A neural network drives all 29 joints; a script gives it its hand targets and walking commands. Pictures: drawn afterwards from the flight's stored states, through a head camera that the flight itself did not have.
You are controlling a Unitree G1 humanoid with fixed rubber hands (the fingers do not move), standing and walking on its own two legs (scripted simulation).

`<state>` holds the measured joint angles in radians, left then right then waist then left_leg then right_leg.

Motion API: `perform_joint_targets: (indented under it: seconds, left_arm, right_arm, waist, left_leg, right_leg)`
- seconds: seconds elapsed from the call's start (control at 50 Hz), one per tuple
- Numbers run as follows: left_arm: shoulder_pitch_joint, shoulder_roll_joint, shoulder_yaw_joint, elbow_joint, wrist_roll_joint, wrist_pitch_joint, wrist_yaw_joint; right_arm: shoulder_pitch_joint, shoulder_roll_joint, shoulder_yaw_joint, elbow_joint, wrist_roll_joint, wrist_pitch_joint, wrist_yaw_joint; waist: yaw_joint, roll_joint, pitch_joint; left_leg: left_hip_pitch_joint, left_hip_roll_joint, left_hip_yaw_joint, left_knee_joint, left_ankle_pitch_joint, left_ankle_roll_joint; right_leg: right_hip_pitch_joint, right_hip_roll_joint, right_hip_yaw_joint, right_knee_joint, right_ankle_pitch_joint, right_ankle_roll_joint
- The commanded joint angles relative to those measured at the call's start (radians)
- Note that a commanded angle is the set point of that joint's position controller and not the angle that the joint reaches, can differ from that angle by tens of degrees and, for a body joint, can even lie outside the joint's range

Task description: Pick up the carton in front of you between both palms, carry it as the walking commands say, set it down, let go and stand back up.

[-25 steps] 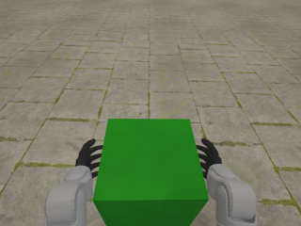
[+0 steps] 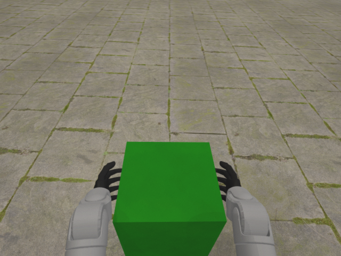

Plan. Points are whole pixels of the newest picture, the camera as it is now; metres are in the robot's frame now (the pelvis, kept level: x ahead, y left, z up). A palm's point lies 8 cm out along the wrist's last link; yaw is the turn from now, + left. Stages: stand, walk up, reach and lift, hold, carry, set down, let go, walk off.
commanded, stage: carry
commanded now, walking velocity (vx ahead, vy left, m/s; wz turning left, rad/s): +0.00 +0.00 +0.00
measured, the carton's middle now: (167, 202) +0.28 +0.00 -0.03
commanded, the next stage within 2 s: hold in 0.44 s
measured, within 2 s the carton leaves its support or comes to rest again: neither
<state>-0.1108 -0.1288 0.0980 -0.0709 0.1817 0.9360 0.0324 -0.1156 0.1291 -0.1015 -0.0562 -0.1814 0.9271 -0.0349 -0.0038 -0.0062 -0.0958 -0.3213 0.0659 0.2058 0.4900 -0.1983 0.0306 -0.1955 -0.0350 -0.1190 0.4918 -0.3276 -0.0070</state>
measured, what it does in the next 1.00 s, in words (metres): stands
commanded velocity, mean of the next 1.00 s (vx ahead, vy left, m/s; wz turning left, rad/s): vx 0.00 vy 0.00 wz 0.00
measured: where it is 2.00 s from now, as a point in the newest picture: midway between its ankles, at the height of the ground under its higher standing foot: outside the picture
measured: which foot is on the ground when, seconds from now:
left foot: down 0.00-1.00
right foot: down 0.00-1.00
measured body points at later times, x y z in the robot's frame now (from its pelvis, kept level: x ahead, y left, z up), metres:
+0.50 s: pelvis -0.01 +0.00 +0.00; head -0.01 +0.01 +0.45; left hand +0.28 +0.15 +0.03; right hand +0.29 -0.15 +0.03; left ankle +0.04 +0.10 -0.74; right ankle -0.04 -0.11 -0.74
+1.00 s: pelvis -0.05 +0.00 +0.00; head -0.08 +0.01 +0.45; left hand +0.24 +0.15 +0.03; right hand +0.25 -0.15 +0.03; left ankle +0.04 +0.10 -0.74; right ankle -0.05 -0.12 -0.74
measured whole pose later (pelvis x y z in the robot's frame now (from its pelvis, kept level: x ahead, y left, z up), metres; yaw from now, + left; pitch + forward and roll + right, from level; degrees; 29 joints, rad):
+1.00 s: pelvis -0.05 +0.00 +0.00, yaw +0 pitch -9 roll +0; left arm -0.19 -0.14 0.17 0.14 0.24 0.73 0.03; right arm -0.22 0.14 -0.19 0.23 -0.22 0.67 0.00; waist 0.00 -0.04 0.10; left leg -0.14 -0.01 0.04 0.41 -0.11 0.02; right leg -0.03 0.02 0.03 0.47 -0.27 -0.02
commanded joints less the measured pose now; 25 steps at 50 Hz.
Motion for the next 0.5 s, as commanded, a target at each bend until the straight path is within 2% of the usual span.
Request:
perform_joint_targets:
  seconds: [0.0,0.1,0.2,0.32,0.42,0.44,0.46,0.48]
  left_arm:
    - [-0.416,-0.738,-0.498,-0.016,-0.201,-0.101,-0.168]
    - [-0.475,-0.743,-0.435,0.109,-0.158,-0.222,-0.180]
    - [-0.533,-0.812,-0.455,0.162,-0.161,-0.298,-0.202]
    - [-0.508,-0.872,-0.528,0.103,-0.202,-0.264,-0.211]
    - [-0.469,-0.843,-0.496,0.111,-0.183,-0.224,-0.209]
    - [-0.358,-0.875,-0.479,0.103,-0.193,-0.216,-0.209]
    - [-0.395,-0.848,-0.480,0.073,-0.185,-0.234,-0.203]
    - [-0.384,-0.824,-0.466,0.072,-0.166,-0.238,-0.199]
  right_arm:
    - [-0.420,0.739,0.501,-0.020,0.207,-0.097,0.177]
    - [-0.477,0.742,0.433,0.109,0.160,-0.216,0.191]
    - [-0.529,0.810,0.448,0.164,0.159,-0.294,0.212]
    - [-0.503,0.869,0.518,0.104,0.200,-0.259,0.221]
    - [-0.470,0.840,0.489,0.111,0.185,-0.218,0.220]
    - [-0.366,0.869,0.463,0.114,0.174,-0.217,0.222]
    - [-0.397,0.856,0.462,0.085,0.160,-0.236,0.215]
    - [-0.394,0.821,0.442,0.091,0.152,-0.244,0.214]
  waist:
    - [0.001,0.007,-0.185]
    - [0.003,0.008,-0.196]
    - [0.003,0.010,-0.225]
    - [0.001,0.011,-0.257]
    - [0.003,0.009,-0.241]
    - [0.020,-0.057,-0.122]
    - [0.005,-0.042,-0.171]
    - [0.013,-0.003,-0.172]
  left_leg:
    - [0.155,0.110,-0.128,-0.054,0.181,-0.002]
    - [0.156,0.111,-0.130,-0.055,0.174,-0.002]
    - [0.170,0.113,-0.133,-0.049,0.192,-0.001]
    - [0.180,0.116,-0.130,-0.029,0.251,0.003]
    - [0.165,0.116,-0.130,-0.026,0.259,0.003]
    - [0.456,-0.133,-0.292,-0.063,0.485,0.008]
    - [0.529,-0.123,-0.313,-0.049,0.582,0.003]
    - [0.540,-0.114,-0.310,-0.071,0.510,-0.002]
  right_leg:
    - [-0.036,-0.115,0.096,-0.089,0.177,-0.019]
    - [-0.036,-0.114,0.097,-0.087,0.168,-0.018]
    - [-0.027,-0.112,0.096,-0.076,0.177,-0.019]
    - [-0.009,-0.112,0.091,-0.052,0.222,-0.015]
    - [-0.013,-0.113,0.090,-0.048,0.237,-0.013]
    - [-0.019,0.107,0.232,-0.115,0.489,-0.017]
    - [-0.035,0.110,0.242,-0.114,0.547,-0.015]
    - [-0.016,0.098,0.242,-0.127,0.465,-0.024]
